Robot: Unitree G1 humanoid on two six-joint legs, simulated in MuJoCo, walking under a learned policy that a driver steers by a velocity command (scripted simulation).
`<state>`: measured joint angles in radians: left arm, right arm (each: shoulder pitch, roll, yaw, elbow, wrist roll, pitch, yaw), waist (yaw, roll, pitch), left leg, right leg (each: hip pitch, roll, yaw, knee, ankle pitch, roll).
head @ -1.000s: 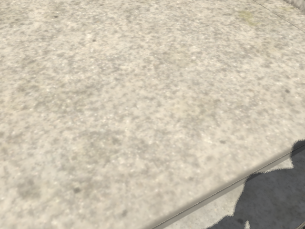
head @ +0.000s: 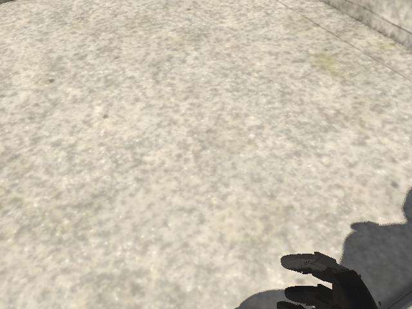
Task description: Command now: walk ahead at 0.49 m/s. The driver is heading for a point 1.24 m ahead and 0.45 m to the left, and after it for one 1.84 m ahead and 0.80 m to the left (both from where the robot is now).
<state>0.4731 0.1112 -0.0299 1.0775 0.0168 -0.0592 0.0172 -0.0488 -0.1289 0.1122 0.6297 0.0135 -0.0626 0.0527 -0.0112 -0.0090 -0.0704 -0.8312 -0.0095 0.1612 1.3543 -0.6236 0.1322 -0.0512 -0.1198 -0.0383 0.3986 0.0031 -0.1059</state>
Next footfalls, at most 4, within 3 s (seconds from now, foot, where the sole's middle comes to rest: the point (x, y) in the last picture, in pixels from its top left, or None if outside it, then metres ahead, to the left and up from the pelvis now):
0.52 right None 0.44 -0.14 -0.64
1.02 left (165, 253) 0.67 0.18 -0.64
1.50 right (192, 176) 0.99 0.10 -0.64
2.00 left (87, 183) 0.97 0.49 -0.64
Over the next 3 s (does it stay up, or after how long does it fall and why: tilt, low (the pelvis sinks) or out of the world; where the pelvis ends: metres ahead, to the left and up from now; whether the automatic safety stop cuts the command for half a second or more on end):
stays up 1.16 0.54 0.13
